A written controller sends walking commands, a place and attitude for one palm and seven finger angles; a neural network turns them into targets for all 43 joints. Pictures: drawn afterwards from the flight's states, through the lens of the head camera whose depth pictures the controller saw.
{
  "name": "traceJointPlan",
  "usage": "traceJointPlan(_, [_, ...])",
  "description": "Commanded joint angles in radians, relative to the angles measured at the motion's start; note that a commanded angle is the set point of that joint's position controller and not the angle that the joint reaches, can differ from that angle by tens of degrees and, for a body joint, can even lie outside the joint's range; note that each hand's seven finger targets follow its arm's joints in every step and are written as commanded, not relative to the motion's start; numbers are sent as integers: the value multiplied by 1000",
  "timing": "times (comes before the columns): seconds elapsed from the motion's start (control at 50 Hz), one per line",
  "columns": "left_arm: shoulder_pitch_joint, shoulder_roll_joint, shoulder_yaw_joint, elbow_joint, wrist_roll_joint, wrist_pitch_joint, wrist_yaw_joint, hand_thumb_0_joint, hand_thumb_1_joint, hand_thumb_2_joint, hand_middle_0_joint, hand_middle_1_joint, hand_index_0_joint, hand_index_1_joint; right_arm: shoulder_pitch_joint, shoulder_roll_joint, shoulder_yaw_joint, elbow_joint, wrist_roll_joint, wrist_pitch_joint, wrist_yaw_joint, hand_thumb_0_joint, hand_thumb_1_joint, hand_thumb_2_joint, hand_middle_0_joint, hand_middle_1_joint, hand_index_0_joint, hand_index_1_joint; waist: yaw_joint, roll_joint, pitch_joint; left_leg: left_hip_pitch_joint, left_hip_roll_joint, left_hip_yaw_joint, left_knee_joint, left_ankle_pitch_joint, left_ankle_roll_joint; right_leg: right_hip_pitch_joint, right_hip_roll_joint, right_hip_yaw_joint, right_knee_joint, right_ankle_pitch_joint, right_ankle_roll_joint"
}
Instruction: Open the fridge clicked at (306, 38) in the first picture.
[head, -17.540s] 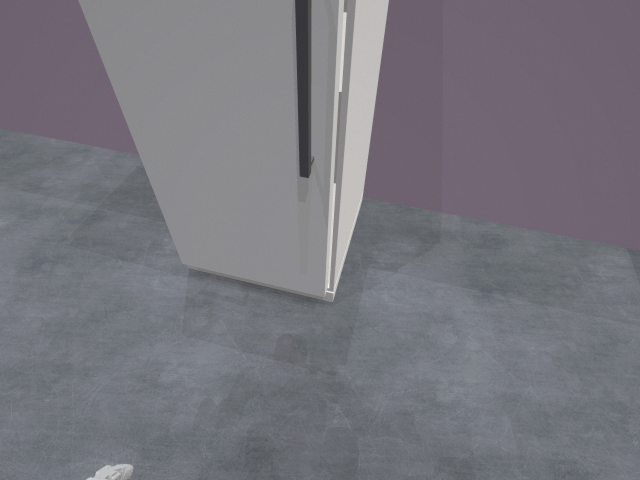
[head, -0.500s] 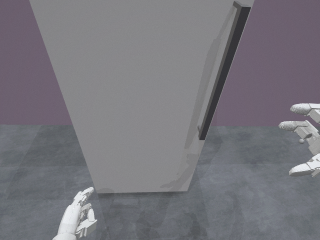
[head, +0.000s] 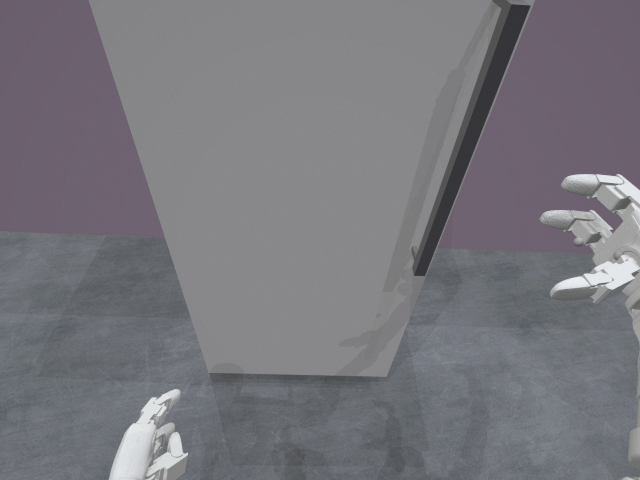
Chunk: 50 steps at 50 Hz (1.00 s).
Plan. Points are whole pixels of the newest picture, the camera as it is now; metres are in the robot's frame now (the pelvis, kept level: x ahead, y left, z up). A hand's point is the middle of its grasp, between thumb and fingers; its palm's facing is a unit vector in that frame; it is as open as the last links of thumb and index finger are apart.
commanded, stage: move the hooked fingers beside the handle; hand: right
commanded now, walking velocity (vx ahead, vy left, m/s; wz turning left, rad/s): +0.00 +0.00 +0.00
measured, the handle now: (450, 165) +0.56 -0.17 +0.14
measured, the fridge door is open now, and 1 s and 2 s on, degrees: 0 0 0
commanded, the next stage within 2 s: feel for the door with the fingertips in 1.94 s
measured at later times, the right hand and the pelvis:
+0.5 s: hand (551, 208) +0.40 -0.25 +0.19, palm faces +0.01 +1.00 +0.00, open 14.0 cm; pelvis +0.01 +0.00 +0.00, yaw +0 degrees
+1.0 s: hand (519, 179) +0.47 -0.24 +0.18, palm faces -0.01 +1.00 +0.01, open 14.0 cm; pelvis +0.01 -0.01 -0.01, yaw +1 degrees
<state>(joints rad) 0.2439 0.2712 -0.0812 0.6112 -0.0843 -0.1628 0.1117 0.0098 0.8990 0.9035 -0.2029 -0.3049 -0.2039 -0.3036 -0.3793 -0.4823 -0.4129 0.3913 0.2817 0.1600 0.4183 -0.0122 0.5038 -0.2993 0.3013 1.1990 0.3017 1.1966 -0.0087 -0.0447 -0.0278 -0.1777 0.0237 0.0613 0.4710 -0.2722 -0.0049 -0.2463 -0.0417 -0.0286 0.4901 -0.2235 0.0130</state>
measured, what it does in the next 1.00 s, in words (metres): stands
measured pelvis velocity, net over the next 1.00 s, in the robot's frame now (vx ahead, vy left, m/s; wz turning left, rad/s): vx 0.01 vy -0.01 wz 0.03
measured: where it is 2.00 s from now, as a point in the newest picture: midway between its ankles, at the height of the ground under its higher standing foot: outside the picture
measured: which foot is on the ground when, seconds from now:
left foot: down 0.00-1.00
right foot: down 0.00-1.00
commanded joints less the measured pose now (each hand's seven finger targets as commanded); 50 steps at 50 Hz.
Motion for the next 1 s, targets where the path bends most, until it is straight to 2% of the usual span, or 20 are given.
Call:
traceJointPlan(0.0, [-98,131,63,-155,-5,-51,13,0,900,900,-200,-300,-200,-300,-411,-299,-77,-139,19,-73,3,0,500,-300,300,1200,300,1200,-4,-18,-190,-47,-29,-13,-70,192,17,124,36,25,-48,117,-39])
traceJointPlan(0.04, [-92,131,66,-157,-4,-50,13,0,900,900,-200,-300,-200,-300,-433,-294,-66,-158,19,-91,4,0,500,-300,300,1200,300,1200,-1,-2,-224,-33,-31,-13,-65,222,18,141,34,21,-37,150,-43])
traceJointPlan(0.12, [-77,133,71,-149,-3,-50,13,0,900,900,-200,-300,-200,-300,-470,-271,-45,-154,13,-111,2,0,500,-300,300,1200,300,1200,4,-44,-242,-42,-33,-7,-51,248,23,162,33,28,-35,176,-38])
traceJointPlan(0.14, [-72,133,72,-148,-3,-51,11,0,900,900,-200,-300,-200,-300,-452,-268,-42,-147,18,-115,1,0,500,-300,300,1200,300,1200,3,-12,-245,-37,-35,-9,-53,258,21,158,33,22,-28,184,-43])
traceJointPlan(0.24, [-47,147,77,-130,-2,-30,12,0,900,900,-200,-300,-200,-300,-502,-336,-81,-27,1,-102,-8,0,500,-300,300,1200,300,1200,9,17,-214,-52,-30,-18,-55,241,16,104,33,15,-24,154,-44])
traceJointPlan(0.34, [-26,145,80,-122,-1,-20,14,0,900,900,-200,-300,-200,-300,-658,-312,-26,-12,-10,-159,-3,0,500,-300,300,1200,300,1200,41,-28,-260,-64,-34,-21,-43,266,19,135,32,15,-2,178,-46])
traceJointPlan(0.36, [-20,149,82,-120,1,-20,14,0,900,900,-200,-300,-200,-300,-647,-339,-54,17,-12,-164,-3,0,500,-300,300,1200,300,1200,33,-23,-281,-59,-34,-25,-38,274,19,137,34,22,1,181,-47])
traceJointPlan(0.4, [-12,151,81,-109,-1,-13,16,0,900,900,-200,-300,-200,-300,-682,-317,-25,64,-15,-172,6,0,500,-300,300,1200,300,1200,44,-35,-265,-79,-33,-23,-36,266,20,130,35,21,3,170,-45])
traceJointPlan(0.44, [6,157,84,-100,0,-6,15,0,900,900,-200,-300,-200,-300,-659,-333,-34,143,-19,-172,7,0,500,-300,300,1200,300,1200,41,3,-255,-83,-34,-22,-35,253,19,102,32,18,7,161,-47])
traceJointPlan(0.52, [26,162,87,-92,0,11,13,0,900,900,-200,-300,-200,-300,-748,-329,-8,235,-38,-171,3,0,500,-300,300,1200,300,1200,54,-11,-237,-126,-31,-22,-26,229,19,77,32,25,10,136,-45])
traceJointPlan(0.54, [42,166,89,-86,3,16,13,0,900,900,-200,-300,-200,-300,-760,-344,-15,263,-37,-182,-2,0,500,-300,300,1200,300,1200,58,34,-237,-118,-32,-23,-28,227,17,59,30,19,16,135,-48])
traceJointPlan(0.56, [46,171,92,-84,4,17,12,0,900,900,-200,-300,-200,-300,-797,-385,-46,266,-43,-195,-5,0,500,-300,300,1200,300,1200,59,31,-269,-109,-29,-31,-23,241,15,60,30,22,20,141,-49])
traceJointPlan(0.62, [64,165,94,-84,10,21,8,0,900,900,-200,-300,-200,-300,-858,-359,-15,248,-58,-241,-5,0,500,-300,300,1200,300,1200,61,-50,-330,-108,-32,-27,0,284,23,110,30,28,33,199,-44])
traceJointPlan(0.66, [79,167,98,-82,13,21,2,0,900,900,-200,-300,-200,-300,-848,-375,-36,236,-54,-266,-8,0,500,-300,300,1200,300,1200,53,-39,-374,-83,-37,-27,12,330,24,124,27,31,44,247,-44])
traceJointPlan(0.7, [86,168,98,-77,12,27,1,0,900,900,-200,-300,-200,-300,-842,-339,-10,272,-50,-262,-2,0,500,-300,300,1200,300,1200,60,-36,-355,-99,-38,-23,15,337,23,118,26,29,42,250,-43])
traceJointPlan(0.78, [108,177,102,-68,12,43,-3,0,900,900,-200,-300,-200,-300,-844,-355,-17,350,-63,-238,-12,0,500,-300,300,1200,300,1200,62,-18,-289,-135,-37,-20,10,295,21,62,23,25,35,209,-43])
traceJointPlan(0.84, [132,178,108,-66,17,54,-3,0,900,900,-200,-300,-200,-300,-879,-369,-20,335,-75,-257,-28,0,500,-300,300,1200,300,1200,67,-7,-331,-122,-39,-19,19,309,22,73,19,23,46,241,-45])
traceJointPlan(0.86, [133,177,108,-67,19,52,-6,0,900,900,-200,-300,-200,-300,-906,-370,-24,318,-79,-267,-31,0,500,-300,300,1200,300,1200,68,-37,-357,-128,-40,-23,22,319,22,94,19,28,49,254,-43])
traceJointPlan(0.94, [163,182,110,-44,22,62,-3,0,900,900,-200,-300,-200,-300,-955,-380,-23,391,-78,-294,-34,0,500,-300,300,1200,300,1200,91,0,-327,-144,-43,-22,19,298,20,62,15,24,58,226,-45])
traceJointPlan(0.98, [169,184,107,-35,21,67,-3,0,900,900,-200,-300,-200,-300,-996,-383,-8,443,-99,-298,-34,0,500,-300,300,1200,300,1200,103,-28,-311,-176,-42,-24,23,279,18,49,17,29,57,203,-43])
